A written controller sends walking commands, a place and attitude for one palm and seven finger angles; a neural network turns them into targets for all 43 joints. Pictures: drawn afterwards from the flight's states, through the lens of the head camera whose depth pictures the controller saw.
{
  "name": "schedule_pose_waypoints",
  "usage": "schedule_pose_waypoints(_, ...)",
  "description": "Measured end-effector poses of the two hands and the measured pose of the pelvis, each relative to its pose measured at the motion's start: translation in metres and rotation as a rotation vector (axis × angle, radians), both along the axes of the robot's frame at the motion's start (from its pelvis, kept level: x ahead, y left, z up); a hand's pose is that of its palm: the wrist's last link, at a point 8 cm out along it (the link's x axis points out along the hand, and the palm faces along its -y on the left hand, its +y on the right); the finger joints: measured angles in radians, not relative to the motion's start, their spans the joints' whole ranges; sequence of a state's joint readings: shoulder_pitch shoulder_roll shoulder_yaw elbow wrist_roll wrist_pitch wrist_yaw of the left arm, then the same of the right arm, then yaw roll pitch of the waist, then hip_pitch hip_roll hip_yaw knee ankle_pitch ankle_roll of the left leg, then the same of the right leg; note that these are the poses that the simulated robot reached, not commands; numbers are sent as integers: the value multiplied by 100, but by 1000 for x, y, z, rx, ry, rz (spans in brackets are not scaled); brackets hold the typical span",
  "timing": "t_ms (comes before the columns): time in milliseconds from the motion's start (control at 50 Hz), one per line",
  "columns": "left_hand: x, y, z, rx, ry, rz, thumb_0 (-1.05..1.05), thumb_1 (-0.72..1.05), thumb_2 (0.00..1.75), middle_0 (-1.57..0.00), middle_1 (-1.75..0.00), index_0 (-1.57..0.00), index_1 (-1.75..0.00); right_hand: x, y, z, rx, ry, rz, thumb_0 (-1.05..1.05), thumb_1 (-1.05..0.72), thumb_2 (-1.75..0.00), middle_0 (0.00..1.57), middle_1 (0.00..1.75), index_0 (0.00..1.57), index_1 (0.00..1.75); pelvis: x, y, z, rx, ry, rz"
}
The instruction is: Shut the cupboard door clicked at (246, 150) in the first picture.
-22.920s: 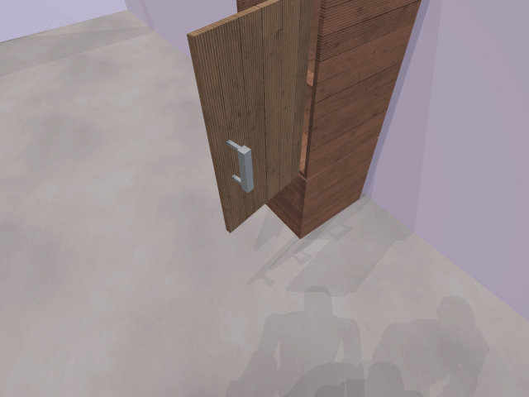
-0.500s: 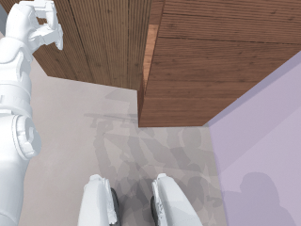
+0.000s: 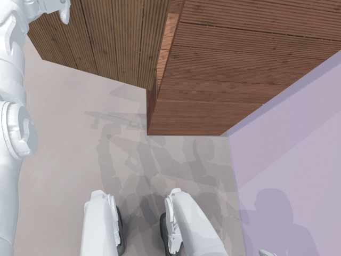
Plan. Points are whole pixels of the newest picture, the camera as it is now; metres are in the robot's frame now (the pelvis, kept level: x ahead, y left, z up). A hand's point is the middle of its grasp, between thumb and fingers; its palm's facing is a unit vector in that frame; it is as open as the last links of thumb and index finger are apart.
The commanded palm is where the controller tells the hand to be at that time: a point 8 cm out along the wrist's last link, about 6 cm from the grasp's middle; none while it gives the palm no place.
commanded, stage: push the door shut along its arc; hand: left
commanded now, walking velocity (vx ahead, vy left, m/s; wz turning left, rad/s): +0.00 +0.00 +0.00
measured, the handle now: out of the picture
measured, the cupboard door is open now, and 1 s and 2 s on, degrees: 75 66 66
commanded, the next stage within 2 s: pull the fist back off the door in 0.06 s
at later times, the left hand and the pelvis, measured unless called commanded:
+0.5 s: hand out of the picture +0.63 +0.12 +0.11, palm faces +0.18 -0.98 -0.08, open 3.1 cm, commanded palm +0.59 +0.13 +0.11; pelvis +0.00 +0.00 +0.00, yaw -1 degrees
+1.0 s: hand (78, 26) +0.55 +0.12 +0.10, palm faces +0.15 -0.99 -0.03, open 3.1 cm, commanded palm +0.52 +0.16 +0.11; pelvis +0.05 -0.02 +0.05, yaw +3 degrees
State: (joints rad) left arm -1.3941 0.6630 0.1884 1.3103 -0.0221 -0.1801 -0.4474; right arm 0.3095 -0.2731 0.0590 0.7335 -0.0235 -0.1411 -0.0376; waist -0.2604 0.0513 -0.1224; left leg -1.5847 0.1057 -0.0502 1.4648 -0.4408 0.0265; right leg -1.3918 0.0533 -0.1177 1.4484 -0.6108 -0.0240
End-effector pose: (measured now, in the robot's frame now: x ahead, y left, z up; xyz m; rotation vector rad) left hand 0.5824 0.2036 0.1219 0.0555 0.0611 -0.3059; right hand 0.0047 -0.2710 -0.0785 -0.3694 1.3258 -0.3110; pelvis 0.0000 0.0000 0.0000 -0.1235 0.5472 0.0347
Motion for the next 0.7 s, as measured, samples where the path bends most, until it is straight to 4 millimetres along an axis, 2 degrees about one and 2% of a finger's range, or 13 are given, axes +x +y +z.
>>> schedule_pose_waypoints(200,7,-5,-1,-29,7,11,5,103,105,-130,-150,-130,-150,-21,18,-6,19,13,-26,0,-90,-90,21,30,21,30,-4,6,-5,-5,8,-11)
schedule_pose_waypoints(300,10,-10,-9,-149,16,316,2,88,99,-130,-150,-130,-150,-34,32,-6,71,56,-3,0,-90,-90,21,30,21,30,-6,8,-6,-4,22,-14)
schedule_pose_waypoints(380,12,-21,-11,-85,-27,491,0,84,96,-130,-150,-130,-150,-47,41,-6,122,96,-11,0,-90,-90,21,30,21,30,-5,8,-6,-3,35,-13)
schedule_pose_waypoints(460,14,-29,-9,23,-77,501,0,89,96,-130,-150,-130,-150,-62,46,-4,164,136,-67,0,-90,-90,21,30,21,30,-2,5,-4,4,36,-15)
schedule_pose_waypoints(540,13,-30,-9,18,-44,459,0,92,96,-130,-150,-130,-150,-72,49,3,197,181,-112,0,-90,-90,21,30,21,30,3,2,6,13,24,-16)
schedule_pose_waypoints(620,6,-33,-12,-5,5,424,1,92,93,-130,-150,-130,-150,-70,46,14,218,203,-116,0,-90,-90,21,30,21,30,11,-2,20,26,9,-17)
schedule_pose_waypoints(700,-5,-36,-15,-42,22,439,1,91,92,-130,-150,-130,-150,-53,34,23,216,186,-96,0,-90,-90,21,30,21,30,22,-7,33,39,-8,-19)
